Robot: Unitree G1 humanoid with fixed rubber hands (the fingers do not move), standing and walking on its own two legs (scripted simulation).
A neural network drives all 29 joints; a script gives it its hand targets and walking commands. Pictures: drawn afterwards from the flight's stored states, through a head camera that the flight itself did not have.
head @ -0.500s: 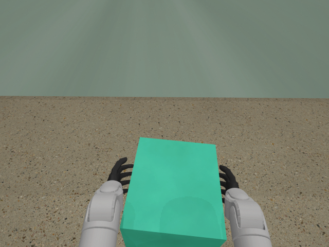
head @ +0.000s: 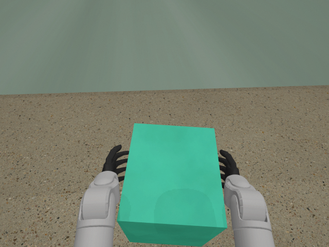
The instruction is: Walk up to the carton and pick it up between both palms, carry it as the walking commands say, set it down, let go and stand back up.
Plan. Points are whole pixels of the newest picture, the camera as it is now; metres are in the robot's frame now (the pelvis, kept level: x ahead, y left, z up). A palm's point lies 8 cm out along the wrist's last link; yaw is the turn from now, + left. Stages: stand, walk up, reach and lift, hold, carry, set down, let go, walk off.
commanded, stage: carry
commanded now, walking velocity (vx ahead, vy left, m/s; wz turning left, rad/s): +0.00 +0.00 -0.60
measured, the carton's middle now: (169, 188) +0.30 +0.01 +0.00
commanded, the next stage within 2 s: none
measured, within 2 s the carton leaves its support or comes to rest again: neither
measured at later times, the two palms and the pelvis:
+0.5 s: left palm (156, 160) +0.32 +0.04 +0.10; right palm (286, 198) +0.23 -0.23 +0.09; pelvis -0.04 -0.01 +0.00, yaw -17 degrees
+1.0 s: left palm (189, 192) +0.25 -0.03 +0.08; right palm out of the picture +0.09 -0.27 +0.07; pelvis -0.10 +0.02 +0.00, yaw -36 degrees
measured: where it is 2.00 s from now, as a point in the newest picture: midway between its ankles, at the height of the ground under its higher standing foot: outside the picture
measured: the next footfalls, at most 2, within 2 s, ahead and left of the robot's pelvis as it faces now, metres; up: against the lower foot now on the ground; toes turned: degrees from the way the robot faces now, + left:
right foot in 0.50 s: -0.01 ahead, -0.14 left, +0.00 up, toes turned -23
left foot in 0.80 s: +0.01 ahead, +0.09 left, +0.00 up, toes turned -24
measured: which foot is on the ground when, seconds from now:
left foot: down 0.00-0.52, up 0.54-0.78, down 0.80-1.00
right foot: down 0.00-0.26, up 0.28-0.48, down 0.50-0.82, up 0.84-1.00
